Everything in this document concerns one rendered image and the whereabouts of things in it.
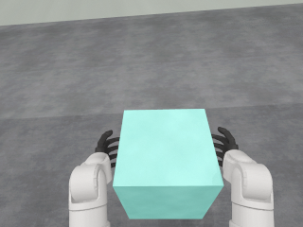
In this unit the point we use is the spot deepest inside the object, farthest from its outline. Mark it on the right robot forearm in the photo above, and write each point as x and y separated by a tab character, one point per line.
252	192

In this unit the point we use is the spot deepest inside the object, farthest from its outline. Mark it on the carton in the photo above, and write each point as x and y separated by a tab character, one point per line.
166	164

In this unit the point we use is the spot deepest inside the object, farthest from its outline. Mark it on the robot right hand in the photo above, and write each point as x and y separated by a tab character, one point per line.
228	141

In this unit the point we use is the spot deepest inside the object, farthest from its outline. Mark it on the left robot forearm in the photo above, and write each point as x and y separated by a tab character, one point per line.
87	192

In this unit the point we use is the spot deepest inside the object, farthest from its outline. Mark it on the robot left hand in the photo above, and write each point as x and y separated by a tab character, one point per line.
103	144

